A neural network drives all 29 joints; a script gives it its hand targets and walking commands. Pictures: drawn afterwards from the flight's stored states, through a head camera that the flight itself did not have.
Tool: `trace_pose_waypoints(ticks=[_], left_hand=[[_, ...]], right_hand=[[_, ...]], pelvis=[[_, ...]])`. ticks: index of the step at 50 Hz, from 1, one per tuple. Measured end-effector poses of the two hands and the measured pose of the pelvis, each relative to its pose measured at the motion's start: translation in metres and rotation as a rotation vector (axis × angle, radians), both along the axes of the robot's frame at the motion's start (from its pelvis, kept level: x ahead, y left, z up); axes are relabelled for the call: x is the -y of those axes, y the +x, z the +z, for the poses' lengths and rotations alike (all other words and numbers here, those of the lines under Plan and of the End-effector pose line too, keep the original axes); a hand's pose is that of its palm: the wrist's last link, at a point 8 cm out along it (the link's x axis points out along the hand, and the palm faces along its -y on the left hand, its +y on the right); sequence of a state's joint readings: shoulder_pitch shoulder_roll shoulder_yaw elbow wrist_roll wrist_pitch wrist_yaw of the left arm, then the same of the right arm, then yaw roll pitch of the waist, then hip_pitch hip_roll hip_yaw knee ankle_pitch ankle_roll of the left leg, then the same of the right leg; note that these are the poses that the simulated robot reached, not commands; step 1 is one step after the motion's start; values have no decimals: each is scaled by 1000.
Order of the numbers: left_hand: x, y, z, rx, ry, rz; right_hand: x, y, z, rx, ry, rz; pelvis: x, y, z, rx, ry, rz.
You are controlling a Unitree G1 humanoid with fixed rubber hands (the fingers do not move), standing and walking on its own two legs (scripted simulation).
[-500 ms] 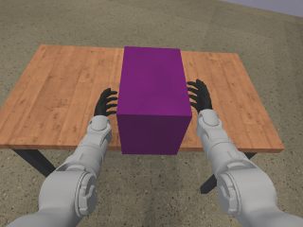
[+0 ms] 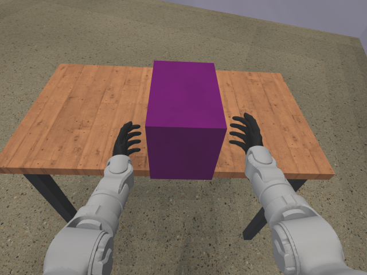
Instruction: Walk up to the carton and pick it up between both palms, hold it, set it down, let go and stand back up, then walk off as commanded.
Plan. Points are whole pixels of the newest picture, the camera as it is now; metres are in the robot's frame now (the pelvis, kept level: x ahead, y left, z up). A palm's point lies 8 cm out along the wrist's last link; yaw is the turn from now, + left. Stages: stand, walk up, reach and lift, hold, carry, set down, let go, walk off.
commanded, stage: set down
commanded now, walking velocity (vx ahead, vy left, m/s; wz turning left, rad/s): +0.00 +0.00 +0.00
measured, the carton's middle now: (182, 119) +0.52 +0.01 +0.05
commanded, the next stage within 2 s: none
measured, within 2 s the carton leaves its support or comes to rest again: neither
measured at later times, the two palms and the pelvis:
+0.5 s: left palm (110, 189) +0.31 +0.16 +0.04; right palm (270, 182) +0.32 -0.18 +0.06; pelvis +0.00 +0.00 +0.00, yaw +0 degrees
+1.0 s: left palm (87, 228) +0.22 +0.18 +0.05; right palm (290, 224) +0.23 -0.19 +0.07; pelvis +0.00 +0.00 +0.01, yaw +0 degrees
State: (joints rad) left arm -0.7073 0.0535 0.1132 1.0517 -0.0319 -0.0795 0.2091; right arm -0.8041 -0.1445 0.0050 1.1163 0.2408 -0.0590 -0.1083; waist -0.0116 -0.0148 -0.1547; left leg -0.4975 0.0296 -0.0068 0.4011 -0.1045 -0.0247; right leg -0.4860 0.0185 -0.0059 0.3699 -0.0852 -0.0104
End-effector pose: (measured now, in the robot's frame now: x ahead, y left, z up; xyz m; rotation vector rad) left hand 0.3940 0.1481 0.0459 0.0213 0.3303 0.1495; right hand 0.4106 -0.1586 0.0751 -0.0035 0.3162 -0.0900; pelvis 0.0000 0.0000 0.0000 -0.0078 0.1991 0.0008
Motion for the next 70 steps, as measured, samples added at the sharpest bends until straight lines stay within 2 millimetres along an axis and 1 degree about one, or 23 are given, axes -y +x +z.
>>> trace_pose_waypoints(ticks=[5, 8, 10, 14, 17, 20, 23, 28, 31, 34, 37, 40, 43, 45, 50, 53, 61, 70], left_hand=[[-5, -3, 0, 29, -3, 12], [-12, -13, 0, 53, -9, 24], [-17, -24, -4, 43, -14, 24], [-23, -56, -11, 18, -9, 14], [-22, -79, -19, -17, -4, -2], [-18, -90, -24, -53, -9, -16], [-14, -90, -18, -39, -20, -23], [-10, -81, 1, 17, -24, -28], [-11, -86, 7, 24, -32, -22], [-15, -106, 4, -4, -46, -24], [-20, -136, -4, -48, -57, -18], [-25, -163, -14, -93, -44, -8], [-31, -178, -18, -116, -19, 1], [-33, -181, -15, -109, -15, 1], [-31, -171, 0, -48, -11, -19], [-30, -168, 3, -47, -10, -25], [-30, -170, -9, -126, -13, -33], [-31, -167, -24, -195, -15, -29]], right_hand=[[1, -1, 0, 38, 11, 8], [4, -9, -2, 55, 14, 11], [7, -19, -7, 60, 16, 8], [17, -47, -15, 74, 28, -12], [25, -68, -22, 61, 25, -25], [28, -82, -26, 38, 25, -27], [27, -86, -21, 42, 30, -16], [23, -87, -9, 84, 35, 4], [26, -92, -4, 104, 34, 3], [31, -108, -5, 111, 34, -7], [37, -133, -6, 117, 32, -24], [39, -155, -8, 103, 32, -34], [39, -170, -9, 82, 34, -34], [38, -175, -8, 73, 31, -29], [33, -181, -1, 81, 34, -16], [32, -183, -2, 68, 35, -16], [33, -182, -11, 12, 36, -16], [38, -173, -27, -52, 24, -24]], pelvis=[[0, 5, 0, -2, 0, 0], [0, 10, 2, 24, 0, 1], [0, 14, 3, 55, 0, 1], [-1, 17, 5, 126, 0, 2], [0, 15, 5, 163, 0, 3], [0, 10, 4, 171, 0, 2], [0, 6, 4, 176, 0, 2], [0, 4, 4, 180, 0, 2], [1, 7, 5, 191, 1, 3], [2, 12, 6, 218, 3, 3], [3, 16, 7, 247, 4, 4], [3, 13, 7, 261, 4, 4], [3, 7, 6, 268, 4, 3], [2, 3, 6, 273, 3, 3], [1, -3, 6, 282, 1, 3], [0, -4, 6, 284, 1, 3], [1, -2, 6, 280, 2, 3], [3, 12, 7, 262, 4, 3]])
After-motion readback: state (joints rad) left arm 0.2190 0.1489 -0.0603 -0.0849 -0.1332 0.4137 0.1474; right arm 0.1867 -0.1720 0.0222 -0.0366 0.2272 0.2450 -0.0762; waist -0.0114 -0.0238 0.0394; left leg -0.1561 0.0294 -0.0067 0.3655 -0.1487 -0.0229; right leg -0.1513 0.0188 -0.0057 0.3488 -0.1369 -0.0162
